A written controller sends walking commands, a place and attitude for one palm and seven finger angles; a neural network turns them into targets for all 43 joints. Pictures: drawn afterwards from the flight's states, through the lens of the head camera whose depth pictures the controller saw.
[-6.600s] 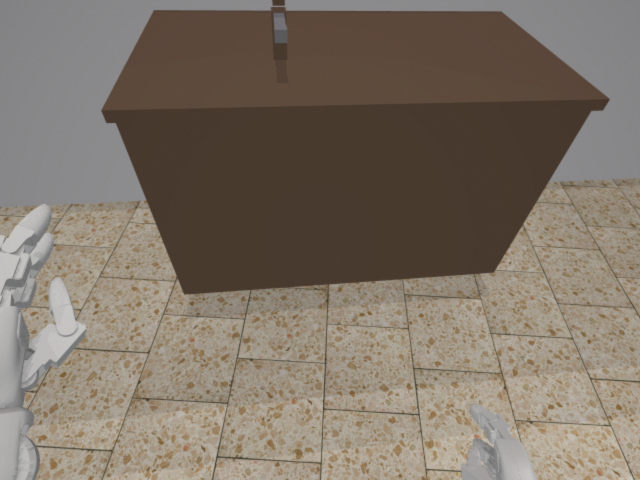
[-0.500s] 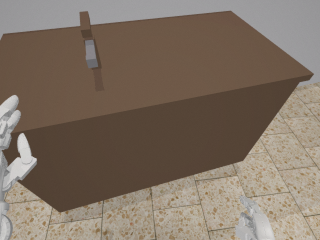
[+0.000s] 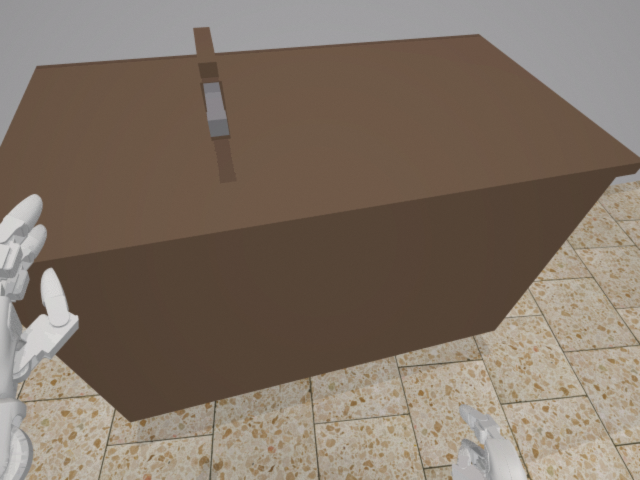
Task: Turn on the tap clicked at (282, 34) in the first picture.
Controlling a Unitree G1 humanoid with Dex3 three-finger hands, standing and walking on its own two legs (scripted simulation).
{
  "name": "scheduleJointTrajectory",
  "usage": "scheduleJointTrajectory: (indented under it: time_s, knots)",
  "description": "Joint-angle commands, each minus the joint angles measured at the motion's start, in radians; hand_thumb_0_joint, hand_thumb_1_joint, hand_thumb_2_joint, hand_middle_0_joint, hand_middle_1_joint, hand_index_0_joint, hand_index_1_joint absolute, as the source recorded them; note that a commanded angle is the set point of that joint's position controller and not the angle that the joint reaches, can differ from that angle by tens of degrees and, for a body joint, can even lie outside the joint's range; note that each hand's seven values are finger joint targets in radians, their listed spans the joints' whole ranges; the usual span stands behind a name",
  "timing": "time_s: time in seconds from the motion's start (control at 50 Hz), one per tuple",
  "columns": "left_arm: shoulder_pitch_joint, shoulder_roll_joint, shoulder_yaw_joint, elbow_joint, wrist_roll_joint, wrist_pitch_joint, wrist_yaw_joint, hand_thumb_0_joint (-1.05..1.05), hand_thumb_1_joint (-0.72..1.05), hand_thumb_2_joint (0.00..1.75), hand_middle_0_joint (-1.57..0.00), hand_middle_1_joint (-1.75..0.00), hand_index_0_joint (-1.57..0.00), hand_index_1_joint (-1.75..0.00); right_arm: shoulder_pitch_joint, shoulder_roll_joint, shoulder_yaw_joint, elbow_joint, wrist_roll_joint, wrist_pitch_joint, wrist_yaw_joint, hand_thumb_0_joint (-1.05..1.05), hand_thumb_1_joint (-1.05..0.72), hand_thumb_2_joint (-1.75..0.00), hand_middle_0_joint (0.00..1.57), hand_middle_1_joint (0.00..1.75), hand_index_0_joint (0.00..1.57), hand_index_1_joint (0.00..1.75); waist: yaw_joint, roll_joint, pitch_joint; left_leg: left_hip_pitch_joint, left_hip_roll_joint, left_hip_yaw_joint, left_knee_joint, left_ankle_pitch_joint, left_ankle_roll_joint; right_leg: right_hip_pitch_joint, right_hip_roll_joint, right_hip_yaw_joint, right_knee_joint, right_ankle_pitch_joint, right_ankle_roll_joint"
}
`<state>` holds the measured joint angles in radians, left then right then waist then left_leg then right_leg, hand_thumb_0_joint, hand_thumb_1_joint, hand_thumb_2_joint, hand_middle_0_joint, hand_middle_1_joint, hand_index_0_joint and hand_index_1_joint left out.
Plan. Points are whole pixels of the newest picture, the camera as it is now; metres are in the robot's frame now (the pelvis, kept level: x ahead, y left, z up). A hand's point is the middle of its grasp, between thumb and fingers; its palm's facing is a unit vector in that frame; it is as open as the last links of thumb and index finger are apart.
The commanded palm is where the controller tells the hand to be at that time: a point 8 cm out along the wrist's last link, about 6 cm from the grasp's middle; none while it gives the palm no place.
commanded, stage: shuffle to correct the standing spot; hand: left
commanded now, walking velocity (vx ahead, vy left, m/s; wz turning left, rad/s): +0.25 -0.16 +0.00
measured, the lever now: (218, 123) +0.57 +0.21 +0.14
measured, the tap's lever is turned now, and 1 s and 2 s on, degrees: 0 0 0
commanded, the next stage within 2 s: come to a stop and stand still in 0.96 s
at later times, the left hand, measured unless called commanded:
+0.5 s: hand (163, 233) +0.32 +0.20 +0.16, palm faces +0.37 -0.86 -0.36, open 7.4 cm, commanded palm +0.25 +0.23 +0.17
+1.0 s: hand (269, 183) +0.41 +0.10 +0.17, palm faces +0.38 -0.86 -0.34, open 7.4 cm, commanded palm +0.35 +0.14 +0.17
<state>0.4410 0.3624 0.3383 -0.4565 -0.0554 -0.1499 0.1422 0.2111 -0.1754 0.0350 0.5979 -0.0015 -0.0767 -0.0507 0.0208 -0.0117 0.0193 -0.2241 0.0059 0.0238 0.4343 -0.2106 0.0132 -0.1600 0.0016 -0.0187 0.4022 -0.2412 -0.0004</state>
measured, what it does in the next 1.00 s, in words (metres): walks ahead: left foot, then right foot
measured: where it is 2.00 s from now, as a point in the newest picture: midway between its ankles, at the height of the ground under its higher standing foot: outside the picture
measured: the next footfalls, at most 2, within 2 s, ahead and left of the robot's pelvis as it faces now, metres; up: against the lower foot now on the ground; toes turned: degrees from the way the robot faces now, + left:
left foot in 0.42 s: +0.15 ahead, +0.10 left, +0.00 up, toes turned +5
right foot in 0.70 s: +0.23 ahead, -0.23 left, +0.00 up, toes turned -11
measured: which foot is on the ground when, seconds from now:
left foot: down 0.00-0.20, up 0.22-0.40, down 0.42-0.70, up 0.72-0.90, down 0.92-1.00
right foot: down 0.00-0.40, up 0.42-0.68, down 0.70-0.94, up 0.96-1.00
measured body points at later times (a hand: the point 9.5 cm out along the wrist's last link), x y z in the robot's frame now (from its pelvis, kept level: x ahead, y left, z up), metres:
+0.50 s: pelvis +0.07 -0.03 -0.03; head +0.11 -0.01 +0.42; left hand +0.30 +0.25 +0.18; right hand +0.24 -0.27 -0.10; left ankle +0.11 +0.10 -0.74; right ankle +0.01 -0.12 -0.66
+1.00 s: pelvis +0.18 -0.13 -0.03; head +0.20 -0.10 +0.42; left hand +0.38 +0.15 +0.19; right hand +0.33 -0.38 -0.09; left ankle +0.22 -0.01 -0.74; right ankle +0.18 -0.23 -0.71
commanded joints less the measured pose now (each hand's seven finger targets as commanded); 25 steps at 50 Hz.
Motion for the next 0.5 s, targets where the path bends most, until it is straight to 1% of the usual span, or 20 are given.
scheduleJointTrajectory:
  time_s: [0.0,0.04,0.08,0.12,0.14,0.16,0.18,0.2,0.22,0.24,0.28,0.3,0.32,0.34,0.36,0.38,0.4,0.42,0.44,0.48]
  knots:
    - [-0.121,0.144,0.080,-0.235,0.008,-0.054,0.022,0.00,0.90,0.90,-0.20,-0.30,-0.20,-0.30,-0.097,-0.135,-0.053,-0.158,0.010,-0.047,-0.022,0.00,-0.90,-0.90,0.20,0.30,0.20,0.30,-0.023,0.202,-0.047,-0.009,0.191,-0.280,-0.239,-0.440,0.067,-0.109,0.035,-0.028,0.121,-0.147,-0.015]
    - [-0.099,0.136,0.073,-0.235,0.014,-0.052,0.024,0.00,0.90,0.90,-0.20,-0.30,-0.20,-0.30,-0.084,-0.131,-0.054,-0.155,0.010,-0.050,-0.021,0.00,-0.90,-0.90,0.20,0.30,0.20,0.30,-0.024,0.206,-0.046,0.020,0.218,-0.309,-0.206,-0.407,0.094,-0.140,0.031,-0.035,0.115,-0.143,-0.025]
    - [-0.102,0.165,0.100,-0.258,0.019,-0.052,0.030,0.00,0.90,0.90,-0.20,-0.30,-0.20,-0.30,-0.085,-0.133,-0.054,-0.152,0.006,-0.053,-0.020,0.00,-0.90,-0.90,0.20,0.30,0.20,0.30,-0.021,0.176,-0.065,0.002,0.204,-0.254,-0.140,-0.313,0.087,-0.080,0.022,-0.036,0.054,-0.125,-0.036]
    - [-0.081,0.160,0.100,-0.248,0.017,-0.055,0.031,0.00,0.90,0.90,-0.20,-0.30,-0.20,-0.30,-0.077,-0.132,-0.056,-0.147,0.005,-0.047,-0.017,0.00,-0.90,-0.90,0.20,0.30,0.20,0.30,-0.015,0.143,-0.084,-0.070,0.174,-0.185,-0.032,-0.230,0.072,0.007,-0.001,0.001,0.022,-0.107,-0.059]
    - [-0.074,0.164,0.107,-0.240,0.016,-0.055,0.030,0.00,0.90,0.90,-0.20,-0.30,-0.20,-0.30,-0.073,-0.128,-0.060,-0.148,0.006,-0.045,-0.014,0.00,-0.90,-0.90,0.20,0.30,0.20,0.30,-0.011,0.078,-0.095,-0.113,0.145,-0.127,0.070,-0.194,0.057,0.035,-0.035,0.073,0.010,-0.096,-0.086]
    - [-0.080,0.167,0.108,-0.237,0.012,-0.054,0.027,0.00,0.90,0.90,-0.20,-0.30,-0.20,-0.30,-0.066,-0.128,-0.067,-0.149,0.011,-0.041,-0.010,0.00,-0.90,-0.90,0.20,0.30,0.20,0.30,-0.010,-0.031,-0.087,-0.184,0.097,-0.062,0.197,-0.194,0.034,0.046,-0.100,0.204,-0.013,-0.138,-0.133]
    - [-0.087,0.174,0.111,-0.236,0.004,-0.049,0.028,0.00,0.90,0.90,-0.20,-0.30,-0.20,-0.30,-0.067,-0.127,-0.073,-0.151,0.020,-0.041,-0.006,0.00,-0.90,-0.90,0.20,0.30,0.20,0.30,-0.011,-0.142,-0.068,-0.285,0.051,0.013,0.368,-0.174,0.007,0.100,-0.196,0.374,-0.062,-0.108,-0.205]
    - [-0.119,0.171,0.098,-0.249,-0.003,-0.056,0.032,0.00,0.90,0.90,-0.20,-0.30,-0.20,-0.30,-0.074,-0.122,-0.073,-0.153,0.029,-0.038,0.001,0.00,-0.90,-0.90,0.20,0.30,0.20,0.30,-0.004,-0.182,-0.052,-0.407,0.026,0.038,0.517,-0.217,-0.018,0.186,-0.288,0.487,-0.086,0.041,-0.283]
    - [-0.161,0.183,0.102,-0.287,-0.004,-0.074,0.036,0.00,0.90,0.90,-0.20,-0.30,-0.20,-0.30,-0.087,-0.125,-0.074,-0.158,0.033,-0.042,0.008,0.00,-0.90,-0.90,0.20,0.30,0.20,0.30,0.011,-0.138,-0.030,-0.501,0.046,0.010,0.607,-0.318,-0.027,0.245,-0.334,0.507,-0.072,0.229,-0.337]
    - [-0.164,0.198,0.115,-0.289,-0.001,-0.086,0.042,0.00,0.90,0.90,-0.20,-0.30,-0.20,-0.30,-0.089,-0.119,-0.067,-0.149,0.031,-0.043,0.011,0.00,-0.90,-0.90,0.20,0.30,0.20,0.30,0.014,-0.080,0.005,-0.530,0.077,-0.014,0.628,-0.346,-0.025,0.243,-0.339,0.477,-0.032,0.379,-0.345]
    - [-0.170,0.204,0.126,-0.288,0.012,-0.096,0.045,0.00,0.90,0.90,-0.20,-0.30,-0.20,-0.30,-0.105,-0.107,-0.061,-0.146,0.022,-0.036,0.019,0.00,-0.90,-0.90,0.20,0.30,0.20,0.30,0.013,-0.037,-0.003,-0.471,0.107,0.013,0.519,-0.314,-0.017,0.210,-0.298,0.363,0.042,0.462,-0.298]
    - [-0.169,0.200,0.126,-0.299,0.004,-0.100,0.043,0.00,0.90,0.90,-0.20,-0.30,-0.20,-0.30,-0.091,-0.098,-0.058,-0.147,0.018,-0.029,0.020,0.00,-0.90,-0.90,0.20,0.30,0.20,0.30,0.011,-0.053,-0.031,-0.374,0.101,0.058,0.410,-0.254,-0.016,0.168,-0.255,0.265,0.071,0.438,-0.269]
    - [-0.168,0.204,0.135,-0.300,-0.002,-0.100,0.038,0.00,0.90,0.90,-0.20,-0.30,-0.20,-0.30,-0.086,-0.097,-0.058,-0.148,0.012,-0.030,0.018,0.00,-0.90,-0.90,0.20,0.30,0.20,0.30,-0.003,-0.042,-0.045,-0.214,0.070,0.123,0.284,-0.150,-0.016,0.059,-0.195,0.189,0.112,0.402,-0.232]
    - [-0.177,0.208,0.138,-0.326,-0.012,-0.100,0.033,0.00,0.90,0.90,-0.20,-0.30,-0.20,-0.30,-0.058,-0.105,-0.067,-0.144,0.011,-0.035,0.014,0.00,-0.90,-0.90,0.20,0.30,0.20,0.30,-0.031,-0.006,-0.095,0.009,0.022,0.165,0.145,-0.004,-0.012,-0.055,-0.133,0.105,0.256,0.371,-0.182]
    - [-0.184,0.217,0.150,-0.360,-0.020,-0.112,0.027,0.00,0.90,0.90,-0.20,-0.30,-0.20,-0.30,-0.030,-0.128,-0.086,-0.149,0.013,-0.042,0.004,0.00,-0.90,-0.90,0.20,0.30,0.20,0.30,-0.059,0.088,-0.175,0.300,0.069,0.075,0.066,0.093,0.029,-0.231,-0.063,0.043,0.506,0.305,-0.111]
    - [-0.147,0.191,0.152,-0.367,-0.032,-0.124,0.024,0.00,0.90,0.90,-0.20,-0.30,-0.20,-0.30,-0.060,-0.170,-0.106,-0.168,0.008,-0.044,0.005,0.00,-0.90,-0.90,0.20,0.30,0.20,0.30,-0.049,0.387,-0.217,0.477,0.381,-0.382,-0.040,0.216,0.137,-0.478,0.048,-0.017,0.821,-0.186,-0.020]
    - [-0.167,0.211,0.151,-0.355,-0.024,-0.139,0.017,0.00,0.90,0.90,-0.20,-0.30,-0.20,-0.30,-0.082,-0.141,-0.082,-0.178,0.002,-0.054,0.021,0.00,-0.90,-0.90,0.20,0.30,0.20,0.30,-0.033,0.285,-0.181,0.396,0.479,-0.580,-0.103,0.238,0.237,-0.540,0.072,0.084,0.985,-0.289,-0.024]
    - [-0.150,0.202,0.158,-0.262,-0.019,-0.115,-0.002,0.00,0.90,0.90,-0.20,-0.30,-0.20,-0.30,-0.095,-0.155,-0.092,-0.164,0.000,-0.048,0.026,0.00,-0.90,-0.90,0.20,0.30,0.20,0.30,-0.039,0.171,-0.078,0.283,0.494,-0.585,-0.128,0.226,0.274,-0.623,0.015,0.106,1.042,-0.257,-0.017]
    - [-0.181,0.217,0.162,-0.317,-0.014,-0.110,-0.012,0.00,0.90,0.90,-0.20,-0.30,-0.20,-0.30,-0.114,-0.158,-0.096,-0.166,0.000,-0.044,0.030,0.00,-0.90,-0.90,0.20,0.30,0.20,0.30,-0.036,0.191,-0.042,0.219,0.502,-0.544,-0.134,0.185,0.279,-0.662,-0.027,0.119,1.074,-0.236,-0.009]
    - [-0.143,0.242,0.194,-0.405,-0.001,-0.121,-0.017,0.00,0.90,0.90,-0.20,-0.30,-0.20,-0.30,-0.122,-0.142,-0.091,-0.165,0.006,-0.049,0.031,0.00,-0.90,-0.90,0.20,0.30,0.20,0.30,-0.008,0.207,-0.042,0.144,0.444,-0.348,-0.106,0.170,0.233,-0.636,-0.076,0.108,0.989,-0.183,-0.013]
